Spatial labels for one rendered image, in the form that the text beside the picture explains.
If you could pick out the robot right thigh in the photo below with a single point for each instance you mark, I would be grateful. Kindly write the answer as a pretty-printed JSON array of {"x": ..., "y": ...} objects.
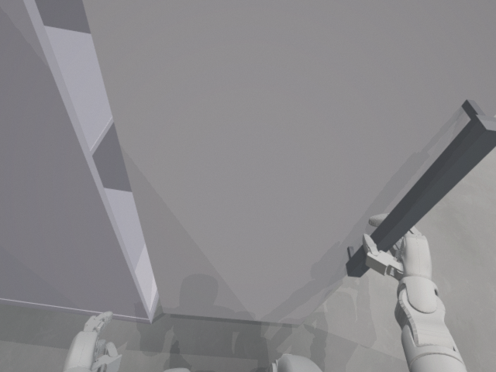
[{"x": 293, "y": 363}]

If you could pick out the robot right forearm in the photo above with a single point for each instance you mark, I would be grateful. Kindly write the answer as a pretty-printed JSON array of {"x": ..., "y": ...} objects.
[{"x": 427, "y": 343}]

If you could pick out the right robot hand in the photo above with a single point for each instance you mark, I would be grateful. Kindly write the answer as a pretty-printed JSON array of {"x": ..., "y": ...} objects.
[{"x": 412, "y": 250}]

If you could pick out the fridge door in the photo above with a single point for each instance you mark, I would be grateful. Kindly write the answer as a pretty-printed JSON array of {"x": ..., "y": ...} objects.
[{"x": 259, "y": 136}]

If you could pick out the handle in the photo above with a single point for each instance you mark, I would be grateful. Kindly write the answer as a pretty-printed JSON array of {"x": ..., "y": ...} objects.
[{"x": 475, "y": 141}]

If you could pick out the left robot hand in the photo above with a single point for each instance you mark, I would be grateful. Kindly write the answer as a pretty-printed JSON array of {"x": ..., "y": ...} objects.
[{"x": 85, "y": 348}]

